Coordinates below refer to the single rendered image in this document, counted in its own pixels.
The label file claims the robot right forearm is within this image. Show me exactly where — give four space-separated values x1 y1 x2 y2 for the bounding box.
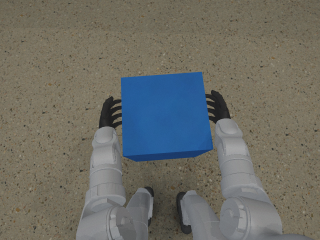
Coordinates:
214 118 283 233

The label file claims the robot left forearm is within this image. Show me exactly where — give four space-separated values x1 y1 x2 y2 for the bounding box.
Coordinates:
76 126 126 236

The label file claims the right robot hand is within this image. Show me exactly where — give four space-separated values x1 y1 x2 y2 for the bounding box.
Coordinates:
205 90 231 124

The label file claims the robot right shin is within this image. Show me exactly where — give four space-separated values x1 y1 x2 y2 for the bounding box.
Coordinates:
182 190 197 225

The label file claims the left robot thigh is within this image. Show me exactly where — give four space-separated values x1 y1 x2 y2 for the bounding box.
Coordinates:
126 192 154 240

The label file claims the left robot hand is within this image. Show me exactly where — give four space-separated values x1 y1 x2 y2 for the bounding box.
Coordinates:
99 96 122 129

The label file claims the carton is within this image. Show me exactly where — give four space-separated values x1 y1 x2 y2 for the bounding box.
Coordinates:
121 72 214 162

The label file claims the right robot upper arm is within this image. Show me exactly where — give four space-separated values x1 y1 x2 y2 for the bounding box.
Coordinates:
219 195 314 240

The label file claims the left robot upper arm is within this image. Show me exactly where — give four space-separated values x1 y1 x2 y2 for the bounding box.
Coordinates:
76 205 137 240

